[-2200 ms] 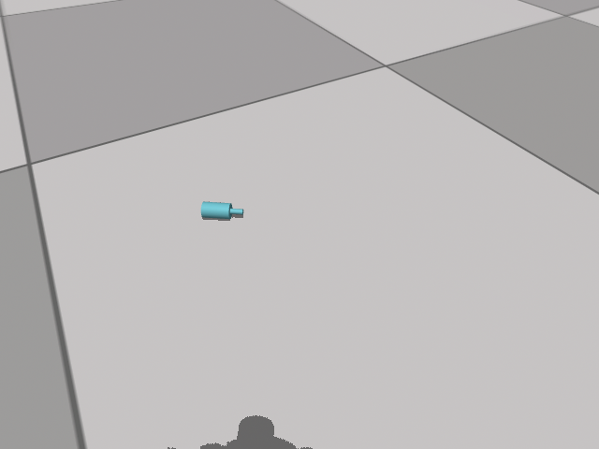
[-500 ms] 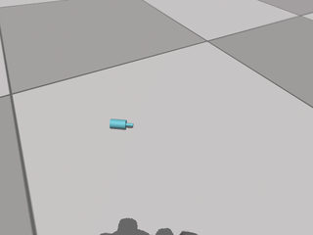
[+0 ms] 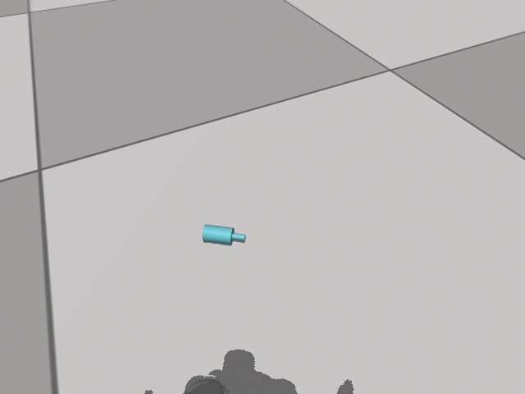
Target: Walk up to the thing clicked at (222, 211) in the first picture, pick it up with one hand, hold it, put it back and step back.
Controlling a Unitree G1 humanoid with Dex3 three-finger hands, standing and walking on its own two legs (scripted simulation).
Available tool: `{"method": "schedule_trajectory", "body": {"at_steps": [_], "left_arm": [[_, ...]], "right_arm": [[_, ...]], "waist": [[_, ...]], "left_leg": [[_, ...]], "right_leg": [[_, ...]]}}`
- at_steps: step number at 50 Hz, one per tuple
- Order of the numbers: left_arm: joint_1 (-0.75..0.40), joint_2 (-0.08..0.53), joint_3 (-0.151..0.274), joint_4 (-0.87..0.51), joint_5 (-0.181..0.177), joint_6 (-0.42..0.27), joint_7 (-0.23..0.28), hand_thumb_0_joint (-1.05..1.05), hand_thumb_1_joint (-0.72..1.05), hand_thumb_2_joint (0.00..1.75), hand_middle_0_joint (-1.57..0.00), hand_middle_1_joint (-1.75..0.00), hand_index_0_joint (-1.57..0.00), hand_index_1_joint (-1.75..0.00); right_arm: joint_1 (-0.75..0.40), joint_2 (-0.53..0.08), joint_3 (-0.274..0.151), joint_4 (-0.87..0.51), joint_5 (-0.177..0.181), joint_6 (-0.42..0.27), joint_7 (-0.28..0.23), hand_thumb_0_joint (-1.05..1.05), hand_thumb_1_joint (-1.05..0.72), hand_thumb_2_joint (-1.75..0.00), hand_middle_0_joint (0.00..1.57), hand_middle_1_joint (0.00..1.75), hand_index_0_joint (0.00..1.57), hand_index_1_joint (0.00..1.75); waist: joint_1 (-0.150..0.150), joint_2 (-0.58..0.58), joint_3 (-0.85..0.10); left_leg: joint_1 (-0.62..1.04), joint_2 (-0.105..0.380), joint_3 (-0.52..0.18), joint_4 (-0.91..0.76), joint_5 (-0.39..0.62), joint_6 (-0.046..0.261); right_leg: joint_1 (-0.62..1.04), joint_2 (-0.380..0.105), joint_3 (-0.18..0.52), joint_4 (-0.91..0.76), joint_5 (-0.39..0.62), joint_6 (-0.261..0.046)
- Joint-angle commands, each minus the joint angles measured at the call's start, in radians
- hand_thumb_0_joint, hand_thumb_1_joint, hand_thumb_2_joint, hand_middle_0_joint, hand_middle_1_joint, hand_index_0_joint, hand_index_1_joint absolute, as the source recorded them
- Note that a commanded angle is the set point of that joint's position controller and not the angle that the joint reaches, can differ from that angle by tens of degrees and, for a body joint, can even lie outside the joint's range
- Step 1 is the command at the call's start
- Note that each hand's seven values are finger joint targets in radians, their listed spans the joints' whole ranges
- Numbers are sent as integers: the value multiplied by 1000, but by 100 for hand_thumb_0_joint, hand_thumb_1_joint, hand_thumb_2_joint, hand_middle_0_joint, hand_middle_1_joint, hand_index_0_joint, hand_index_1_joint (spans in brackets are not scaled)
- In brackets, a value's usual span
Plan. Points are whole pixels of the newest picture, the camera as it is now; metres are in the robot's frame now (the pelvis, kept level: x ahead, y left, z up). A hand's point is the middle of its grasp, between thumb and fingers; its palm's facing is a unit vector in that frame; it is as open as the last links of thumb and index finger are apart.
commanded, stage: walk up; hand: left
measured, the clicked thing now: (224, 235) +0.85 +0.24 -0.73
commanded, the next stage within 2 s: none
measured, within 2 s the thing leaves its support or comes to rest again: neither
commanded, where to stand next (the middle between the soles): +0.44 +0.06 m, yaw -3 degrees
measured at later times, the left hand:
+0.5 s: hand (116, 311) +0.28 +0.31 -0.14, palm faces -0.08 -0.90 -0.44, open 7.4 cm
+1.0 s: hand (108, 262) +0.39 +0.38 -0.16, palm faces -0.08 -0.91 -0.40, open 7.4 cm
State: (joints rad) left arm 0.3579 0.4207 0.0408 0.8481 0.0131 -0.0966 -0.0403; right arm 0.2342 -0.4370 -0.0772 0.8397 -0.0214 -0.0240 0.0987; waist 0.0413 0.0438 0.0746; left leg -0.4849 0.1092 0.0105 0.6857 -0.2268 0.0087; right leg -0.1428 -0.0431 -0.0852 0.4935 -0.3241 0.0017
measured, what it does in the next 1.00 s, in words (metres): walks ahead: left foot, then right foot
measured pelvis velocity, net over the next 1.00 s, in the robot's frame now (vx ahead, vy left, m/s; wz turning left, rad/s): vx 0.34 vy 0.09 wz -0.03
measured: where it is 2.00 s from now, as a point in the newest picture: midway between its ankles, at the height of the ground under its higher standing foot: (248, 347)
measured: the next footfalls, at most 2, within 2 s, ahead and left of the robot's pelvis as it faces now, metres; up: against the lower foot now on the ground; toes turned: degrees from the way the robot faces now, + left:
left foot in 0.06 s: +0.18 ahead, +0.16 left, +0.00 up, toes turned +5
right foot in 0.46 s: +0.31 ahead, -0.10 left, +0.00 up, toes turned -6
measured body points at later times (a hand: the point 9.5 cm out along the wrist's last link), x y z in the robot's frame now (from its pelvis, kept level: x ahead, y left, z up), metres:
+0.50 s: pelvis +0.20 +0.02 -0.02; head +0.22 +0.00 +0.43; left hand +0.28 +0.35 -0.11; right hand +0.23 -0.30 -0.14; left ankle +0.14 +0.15 -0.72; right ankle +0.27 -0.09 -0.74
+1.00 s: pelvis +0.34 +0.09 -0.01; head +0.37 +0.11 +0.44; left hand +0.40 +0.42 -0.13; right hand +0.42 -0.23 -0.11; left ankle +0.40 +0.21 -0.73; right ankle +0.33 -0.06 -0.68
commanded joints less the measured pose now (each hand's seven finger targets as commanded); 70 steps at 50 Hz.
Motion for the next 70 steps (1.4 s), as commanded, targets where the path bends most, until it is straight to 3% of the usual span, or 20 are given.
{"method": "schedule_trajectory", "body": {"at_steps": [1,3,4,5,10,21,22,24,25,30,40,42,43,44,48,54,57,60,64,70], "left_arm": [[-39,292,89,-83,-9,-19,17,0,90,90,-20,-30,-20,-30],[0,205,54,-88,-10,-12,24,0,90,90,-20,-30,-20,-30],[46,118,32,-102,-26,-8,20,0,90,90,-20,-30,-20,-30],[38,226,54,-74,-20,-1,39,0,90,90,-20,-30,-20,-30],[84,216,53,-4,-25,3,21,0,90,90,-20,-30,-20,-30],[68,187,79,-8,-1,-12,7,0,90,90,-20,-30,-20,-30],[140,226,97,10,1,-19,19,0,90,90,-20,-30,-20,-30],[184,380,128,-20,-4,-32,36,0,90,90,-20,-30,-20,-30],[121,363,118,-40,-14,-27,37,0,90,90,-20,-30,-20,-30],[9,278,92,-68,-9,-27,39,0,90,90,-20,-30,-20,-30],[-51,261,60,-100,-4,-1,37,0,90,90,-20,-30,-20,-30],[13,139,17,-105,-8,12,39,0,90,90,-20,-30,-20,-30],[46,166,23,-92,-14,23,51,0,90,90,-20,-30,-20,-30],[8,240,38,-60,-7,32,63,0,90,90,-20,-30,-20,-30],[83,216,42,16,-22,37,53,0,90,90,-20,-30,-20,-30],[-9,154,41,43,-15,59,51,0,90,90,-20,-30,-20,-30],[-30,187,53,55,0,56,54,0,90,90,-20,-30,-20,-30],[-207,266,47,23,-8,48,47,0,90,90,-20,-30,-20,-30],[-236,182,17,60,-12,65,44,0,90,90,-20,-30,-20,-30],[-284,167,7,124,-23,66,40,0,90,90,-20,-30,-20,-30]], "right_arm": [[11,-150,-58,-77,0,-44,-6,0,-90,-90,20,30,20,30],[231,-244,-96,-17,-19,-55,-28,0,-90,-90,20,30,20,30],[242,-325,-112,-43,-20,-63,-40,0,-90,-90,20,30,20,30],[212,-356,-119,-60,19,-58,-43,0,-90,-90,20,30,20,30],[68,-222,-57,-93,26,-64,-58,0,-90,-90,20,30,20,30],[28,-214,-45,-153,18,-38,-44,0,-90,-90,20,30,20,30],[45,-165,-29,-162,21,-37,-45,0,-90,-90,20,30,20,30],[92,-145,-14,-167,17,-25,-51,0,-90,-90,20,30,20,30],[56,-210,-34,-146,9,-14,-60,0,-90,-90,20,30,20,30],[139,-179,-38,-66,13,-12,-40,0,-90,-90,20,30,20,30],[106,-158,-53,-40,1,-30,-40,0,-90,-90,20,30,20,30],[219,-275,-81,-9,-8,-40,-64,0,-90,-90,20,30,20,30],[187,-344,-91,-49,7,-41,-68,0,-90,-90,20,30,20,30],[152,-342,-94,-47,21,-35,-68,0,-90,-90,20,30,20,30],[38,-240,-47,-61,18,-44,-89,0,-90,-90,20,30,20,30],[-12,-210,-14,-56,19,-37,-106,0,-90,-90,20,30,20,30],[-50,-182,0,-53,36,-18,-107,0,-90,-90,20,30,20,30],[-16,-140,7,8,40,0,-118,0,-90,-90,20,30,20,30],[-64,-189,9,73,33,-23,-109,0,-90,-90,20,30,20,30],[-128,-161,38,153,28,-28,-107,0,-90,-90,20,30,20,30]], "waist": [[-53,-123,-53],[-156,124,-174],[-136,338,-167],[-134,200,-164],[-41,124,-29],[13,37,-60],[55,-85,-102],[63,-274,-118],[39,-150,-55],[-29,-196,-27],[-81,-147,-56],[-114,236,-116],[-103,257,-95],[-94,143,-39],[-21,151,-51],[-26,132,-101],[1,53,-130],[-65,-172,-90],[-49,-113,-110],[-38,-53,-128]], "left_leg": [[242,-51,64,-135,50,22],[532,-4,-80,-230,-100,81],[632,239,-532,-371,-248,151],[559,325,-660,-424,-277,244],[311,169,-193,-363,151,204],[135,78,-32,-154,-10,165],[54,36,-3,12,-13,126],[-219,-129,5,447,-337,36],[-227,-62,-82,504,-337,29],[-80,-13,-51,311,-149,0],[319,-77,68,-79,29,10],[436,123,-266,-295,-106,87],[418,304,-587,-423,-137,186],[299,313,-580,-411,-181,249],[265,165,-216,-297,178,189],[192,170,-122,-161,495,189],[109,118,-97,-56,263,109],[211,-68,6,80,-215,18],[230,51,-123,-181,-13,66],[258,28,-67,-250,74,36]], "right_leg": [[-124,-212,139,-65,176,-176],[-254,-91,41,397,242,-106],[-517,71,48,624,-169,-47],[-526,45,132,705,-220,-64],[-398,-56,126,550,-48,-41],[-7,37,-34,62,168,-32],[141,29,30,11,111,-52],[226,-415,754,-257,-174,-241],[118,-445,766,-240,-198,-310],[-42,-233,276,-179,118,-230],[-294,-184,130,40,109,-160],[-399,-40,8,487,11,-58],[-514,62,52,582,-235,-37],[-487,10,133,666,-252,-47],[-389,-43,126,541,-103,-42],[-171,-1,54,270,-17,-31],[-21,-4,88,59,174,-65],[-249,-275,430,-58,201,-235],[-183,-79,189,52,188,-61],[-72,-98,199,-8,267,-64]]}}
